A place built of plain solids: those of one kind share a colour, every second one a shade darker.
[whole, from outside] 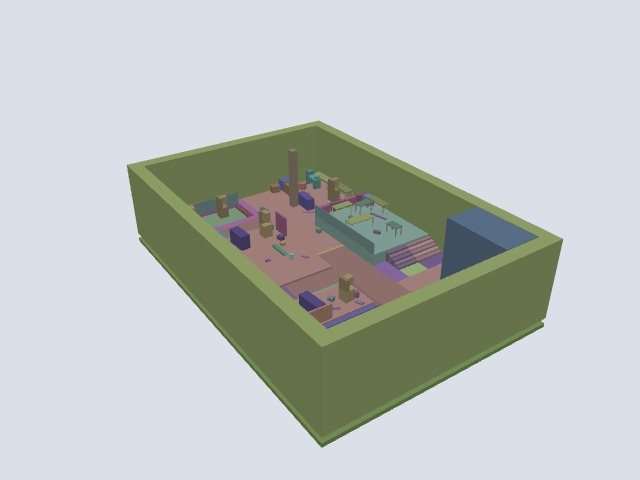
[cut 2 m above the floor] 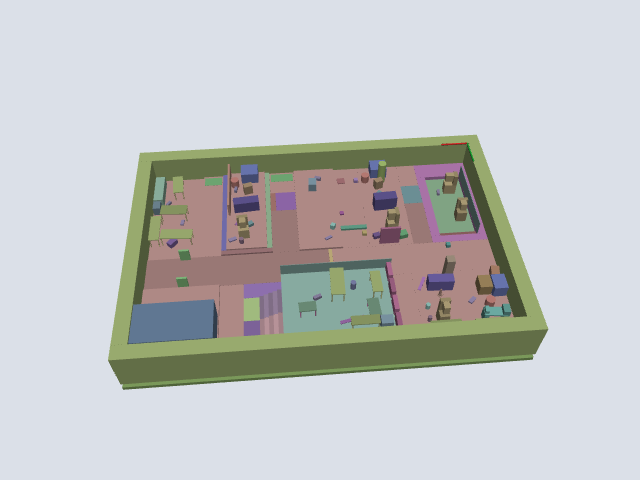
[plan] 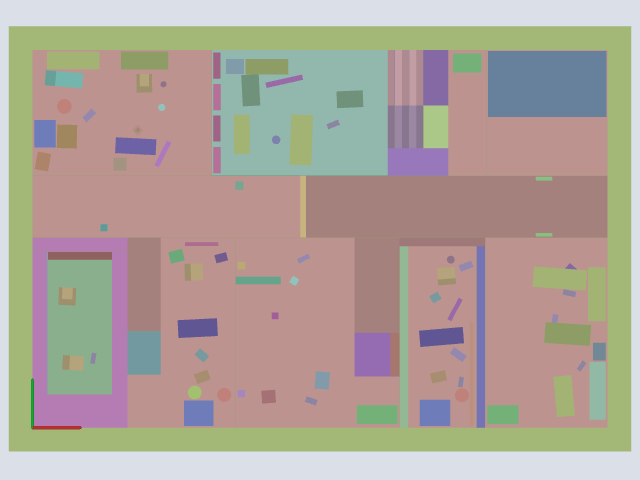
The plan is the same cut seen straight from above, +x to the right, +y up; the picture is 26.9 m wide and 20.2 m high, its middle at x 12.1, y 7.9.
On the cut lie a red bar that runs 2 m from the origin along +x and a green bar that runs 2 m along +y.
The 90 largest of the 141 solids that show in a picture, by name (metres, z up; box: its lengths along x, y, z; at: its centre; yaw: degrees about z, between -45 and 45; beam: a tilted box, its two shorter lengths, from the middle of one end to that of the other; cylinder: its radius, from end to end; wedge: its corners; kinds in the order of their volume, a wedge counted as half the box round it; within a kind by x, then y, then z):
{
 "wall_1": {"box": [1.0, 15.9, 6.0], "at": [-0.5, 7.95, 2.0]},
 "wall_2": {"box": [26.2, 1.0, 6.0], "at": [12.1, -0.5, 2.0]},
 "wall_3": {"box": [26.2, 1.0, 6.0], "at": [12.1, 16.4, 2.0]},
 "wall_4": {"box": [1.0, 15.9, 6.0], "at": [24.7, 7.95, 2.0]},
 "floor_1": {"box": [6.05, 5.3, 1.0], "at": [3.02, 13.25, -0.5]},
 "floor_2": {"box": [1.4, 2.23, 1.0], "at": [4.7, 1.11, -0.5]},
 "floor_3": {"box": [1.4, 3.94, 1.0], "at": [4.7, 6.03, -0.5]},
 "floor_4": {"box": [11.27, 2.6, 1.0], "at": [5.63, 9.3, -0.5]},
 "floor_5": {"box": [1.5, 5.3, 1.0], "at": [6.8, 13.25, -0.5]},
 "floor_6": {"box": [3.15, 8.0, 1.0], "at": [6.97, 4.0, -0.5]},
 "floor_7": {"box": [1.9, 8.0, 1.0], "at": [9.5, 4.0, -0.5]},
 "floor_8": {"box": [3.1, 8.0, 1.16], "at": [12.0, 4.0, -0.42]},
 "floor_9": {"box": [1.9, 2.16, 1.0], "at": [14.5, 1.08, -0.5]},
 "floor_10": {"box": [1.9, 4.0, 1.0], "at": [14.5, 6.0, -0.5]},
 "floor_11": {"box": [2.88, 7.64, 1.24], "at": [17.25, 3.82, -0.38]},
 "floor_12": {"box": [12.69, 2.6, 1.0], "at": [17.86, 9.3, -0.5]},
 "floor_13": {"box": [1.6, 5.3, 1.0], "at": [18.3, 13.25, -0.5]},
 "floor_14": {"box": [1.5, 8.0, 1.0], "at": [19.8, 4.0, -0.5]},
 "floor_15": {"box": [5.1, 5.3, 1.16], "at": [21.65, 13.25, -0.42]},
 "floor_16": {"box": [3.65, 8.0, 0.84], "at": [22.38, 4.0, -0.58]},
 "floor_base_1": {"box": [26.2, 17.9, 0.3], "at": [12.1, 7.95, -1.57]},
 "floor_deck_1": {"box": [7.4, 5.3, 1.9], "at": [11.25, 13.25, -0.05]},
 "core_1": {"box": [4.99, 2.79, 4.84], "at": [21.66, 14.46, 2.58]},
 "floor_rim_1": {"box": [0.65, 6.0, 1.0], "at": [0.33, 4.4, -0.5]},
 "floor_rim_2": {"box": [4.0, 1.4, 1.0], "at": [2.0, 0.7, -0.5]},
 "floor_rim_3": {"box": [4.0, 0.6, 1.0], "at": [2.0, 7.7, -0.5]},
 "floor_rim_4": {"box": [0.65, 6.0, 1.0], "at": [3.67, 4.4, -0.5]},
 "floor_pit_1": {"box": [2.7, 5.67, 0.7], "at": [2.0, 4.24, -0.65]},
 "floor_fore_1": {"box": [2.55, 1.16, 1.0], "at": [16.23, 11.18, -0.5]},
 "floor_fore_2": {"box": [2.55, 2.34, 1.0], "at": [16.23, 14.73, -0.5]},
 "step_tread_1": {"box": [0.3, 1.8, 1.75], "at": [15.1, 12.66, -0.12]},
 "step_tread_2": {"box": [0.3, 1.8, 1.6], "at": [15.4, 12.66, -0.2]},
 "step_tread_3": {"box": [0.3, 1.8, 1.45], "at": [15.7, 12.66, -0.28]},
 "step_tread_4": {"box": [0.3, 1.8, 1.3], "at": [16.0, 12.66, -0.35]},
 "step_tread_5": {"box": [0.3, 1.8, 1.15], "at": [16.3, 12.66, -0.42]},
 "planer_1": {"box": [1.71, 0.67, 0.99], "at": [4.35, 11.85, 0.49], "yaw": -3.0},
 "planer_2": {"box": [1.66, 0.75, 1.15], "at": [6.95, 4.19, 0.57], "yaw": 2.9},
 "planer_3": {"box": [1.85, 0.69, 0.92], "at": [17.21, 3.82, 0.7], "yaw": 4.9},
 "bandsaw_1": {"box": [0.3, 0.61, 0.89], "at": [1.42, 2.75, 1.04], "yaw": -3.9},
 "bandsaw_2": {"box": [0.73, 0.25, 0.89], "at": [1.45, 5.28, 1.03], "yaw": -2.5},
 "bandsaw_3": {"box": [0.73, 0.74, 0.89], "at": [1.46, 5.53, 0.14], "yaw": -2.5},
 "bandsaw_4": {"box": [0.89, 0.61, 0.9], "at": [1.71, 2.73, 0.15], "yaw": -3.9},
 "bandsaw_5": {"box": [0.66, 0.27, 0.98], "at": [4.71, 14.23, 1.47], "yaw": 0.3},
 "bandsaw_6": {"box": [0.66, 0.79, 0.98], "at": [4.71, 14.5, 0.49], "yaw": 0.3},
 "bandsaw_7": {"box": [0.4, 0.52, 0.67], "at": [4.71, 14.63, 1.62], "yaw": 0.3},
 "bandsaw_8": {"box": [0.26, 0.72, 1.05], "at": [6.54, 6.54, 1.56], "yaw": 1.9},
 "bandsaw_9": {"box": [0.77, 0.72, 1.04], "at": [6.79, 6.55, 0.52], "yaw": 1.9},
 "bandsaw_10": {"box": [0.51, 0.43, 0.79], "at": [6.92, 6.56, 1.7], "yaw": 1.9},
 "bandsaw_11": {"box": [0.76, 0.73, 0.86], "at": [17.42, 6.38, 0.67], "yaw": 4.6},
 "bandsaw_12": {"box": [0.76, 0.25, 0.86], "at": [17.44, 6.14, 1.53], "yaw": 4.6},
 "forge_hearth_1": {"box": [0.91, 1.16, 0.92], "at": [0.53, 12.37, 0.46]},
 "forge_hearth_2": {"box": [1.24, 1.08, 0.87], "at": [7.0, 0.61, 0.43]},
 "forge_hearth_3": {"box": [1.28, 1.11, 0.92], "at": [16.94, 0.62, 0.7]},
 "step_terE_tread_1": {"box": [0.36, 7.64, 1.12], "at": [18.87, 3.82, -0.44]},
 "step_terW_tread_1": {"box": [0.36, 7.64, 1.12], "at": [15.63, 3.82, -0.44]},
 "floor_hatch_1": {"box": [1.5, 1.84, 1.0], "at": [14.3, 3.08, -0.5]},
 "floor_bed_cover_1": {"box": [1.4, 1.83, 0.75], "at": [4.7, 3.15, -0.38]},
 "floor_before_steps_1": {"box": [1.05, 1.8, 1.0], "at": [16.98, 12.66, -0.5]},
 "step_front_1": {"box": [0.3, 2.34, 0.8], "at": [15.1, 14.73, 0.35]},
 "step_front_2": {"box": [0.3, 2.34, 0.65], "at": [15.4, 14.73, 0.28]},
 "step_front_3": {"box": [0.3, 2.34, 0.5], "at": [15.7, 14.73, 0.2]},
 "step_front_4": {"box": [0.3, 2.34, 0.35], "at": [16.0, 14.73, 0.12]},
 "step_front_5": {"box": [0.3, 2.34, 0.2], "at": [16.3, 14.73, 0.05]},
 "column_a0b_1": {"box": [0.55, 0.55, 5.0], "at": [3.69, 11.09, 2.5]},
 "step_terN_tread_1": {"box": [3.6, 0.36, 1.12], "at": [17.25, 7.82, -0.44]},
 "board_stack_1": {"box": [0.69, 2.44, 0.76], "at": [23.79, 1.55, 0.22]},
 "offcut_bin_1": {"box": [0.76, 0.64, 0.82], "at": [8.52, 15.2, 1.31]},
 "offcut_bin_2": {"box": [0.6, 0.73, 0.7], "at": [12.2, 1.99, 0.51], "yaw": -3.9},
 "offcut_bin_3": {"box": [0.54, 0.75, 0.7], "at": [23.86, 3.21, 0.19]},
 "edgeW_1": {"box": [0.31, 1.1, 0.7], "at": [7.76, 11.26, 1.25]},
 "edgeW_2": {"box": [0.31, 1.1, 0.7], "at": [7.76, 12.59, 1.25]},
 "edgeW_3": {"box": [0.31, 1.1, 0.7], "at": [7.76, 13.91, 1.25]},
 "edgeW_4": {"box": [0.31, 1.1, 0.7], "at": [7.76, 15.24, 1.25]},
 "screenE_1": {"box": [0.16, 4.35, 1.11], "at": [18.48, 2.25, 0.8]},
 "step_down_1": {"box": [2.7, 0.33, 0.85], "at": [2.0, 7.24, -0.57]},
 "table_saw_1": {"box": [0.84, 0.99, 0.87], "at": [1.45, 12.26, 0.43], "yaw": -1.2},
 "rail_1": {"box": [0.04, 6.0, 1.05], "at": [0.63, 4.4, 0.53]},
 "rail_2": {"box": [7.4, 0.04, 0.93], "at": [11.25, 10.62, 1.36]},
 "quench_tub_1": {"cylinder": 0.31, "from": [1.34, 13.52, 0.0], "to": [1.34, 13.52, 0.59]},
 "quench_tub_2": {"cylinder": 0.29, "from": [8.07, 1.39, 0.0], "to": [8.07, 1.39, 0.62]},
 "quench_tub_3": {"cylinder": 0.29, "from": [18.07, 1.37, 0.24], "to": [18.07, 1.37, 0.87]},
 "floor_hatch_cover_1": {"box": [0.4, 1.84, 0.7], "at": [15.25, 3.08, -0.35]},
 "dust_extractor_1": {"cylinder": 0.29, "from": [6.83, 1.48, 0.0], "to": [6.83, 1.48, 1.82]},
 "floor_gap_cover_1": {"box": [0.24, 2.6, 0.75], "at": [11.39, 9.3, -0.38]},
 "anvil_block_1": {"box": [0.61, 0.44, 0.78], "at": [7.15, 2.14, 0.39], "yaw": 19.6},
 "anvil_block_2": {"box": [0.65, 0.44, 0.79], "at": [17.09, 2.14, 0.64], "yaw": 13.2},
 "screenN_1": {"box": [1.4, 0.16, 1.58], "at": [7.12, 7.73, 0.79]},
 "lathe_1": {"box": [0.32, 0.64, 0.78], "at": [0.7, 14.72, 0.39], "yaw": -4.8},
 "lathe_2": {"box": [0.32, 0.64, 0.78], "at": [1.96, 14.61, 0.39], "yaw": -4.8},
 "coal_bin_1": {"box": [0.57, 0.75, 0.6], "at": [0.44, 11.2, 0.3], "yaw": -10.3}
}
